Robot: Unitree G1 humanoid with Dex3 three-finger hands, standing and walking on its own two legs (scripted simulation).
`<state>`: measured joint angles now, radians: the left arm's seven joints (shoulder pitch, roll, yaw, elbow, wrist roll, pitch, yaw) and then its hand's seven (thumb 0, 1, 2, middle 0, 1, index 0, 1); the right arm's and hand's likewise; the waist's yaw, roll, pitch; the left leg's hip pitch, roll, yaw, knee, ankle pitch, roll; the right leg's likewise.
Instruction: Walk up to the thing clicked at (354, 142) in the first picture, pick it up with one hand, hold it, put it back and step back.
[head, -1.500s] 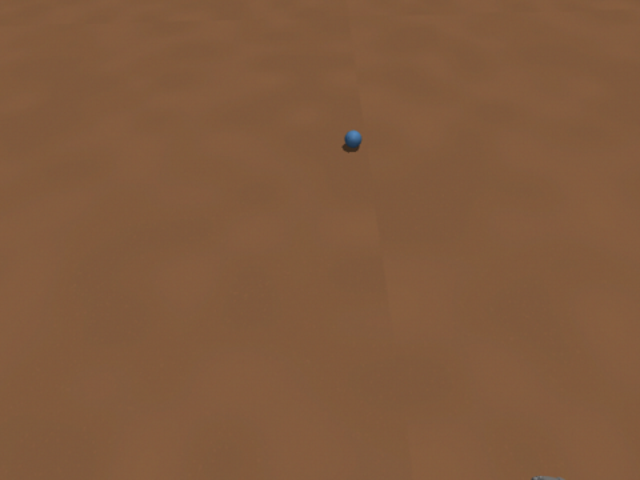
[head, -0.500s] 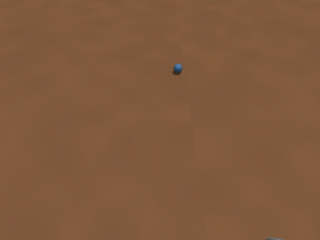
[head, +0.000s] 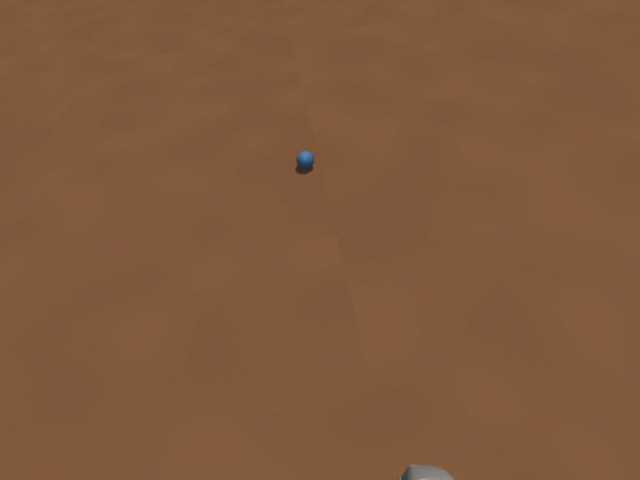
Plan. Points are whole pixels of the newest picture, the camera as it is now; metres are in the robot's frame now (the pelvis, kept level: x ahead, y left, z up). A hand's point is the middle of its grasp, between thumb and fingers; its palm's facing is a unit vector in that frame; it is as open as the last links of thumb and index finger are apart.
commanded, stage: walk up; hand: left
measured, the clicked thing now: (305, 159) +1.62 +0.09 -0.70
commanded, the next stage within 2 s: none
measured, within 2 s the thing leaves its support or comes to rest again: neither
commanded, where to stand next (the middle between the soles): +1.24 -0.09 m, yaw -7 degrees
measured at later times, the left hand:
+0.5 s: hand (170, 371) +0.32 +0.28 -0.14, palm faces -0.15 -0.93 -0.34, open 7.4 cm
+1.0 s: hand (229, 231) +0.59 +0.20 -0.09, palm faces -0.14 -0.91 -0.40, open 7.3 cm
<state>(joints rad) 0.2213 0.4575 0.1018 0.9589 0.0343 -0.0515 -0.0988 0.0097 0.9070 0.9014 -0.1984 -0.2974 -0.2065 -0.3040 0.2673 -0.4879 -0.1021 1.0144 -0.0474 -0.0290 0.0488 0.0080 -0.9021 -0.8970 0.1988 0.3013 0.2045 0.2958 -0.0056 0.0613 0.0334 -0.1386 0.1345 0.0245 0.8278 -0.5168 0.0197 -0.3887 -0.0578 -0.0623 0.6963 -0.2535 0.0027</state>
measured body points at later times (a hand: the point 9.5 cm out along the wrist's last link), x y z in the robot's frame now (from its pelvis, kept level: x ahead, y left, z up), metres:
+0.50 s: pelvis +0.24 +0.01 +0.01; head +0.26 +0.03 +0.46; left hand +0.33 +0.33 -0.11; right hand +0.30 -0.32 -0.07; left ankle +0.29 +0.13 -0.71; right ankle +0.16 -0.12 -0.64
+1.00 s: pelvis +0.48 -0.06 +0.02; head +0.49 -0.09 +0.47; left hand +0.59 +0.24 -0.06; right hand +0.51 -0.39 -0.11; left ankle +0.54 +0.09 -0.66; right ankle +0.49 -0.17 -0.71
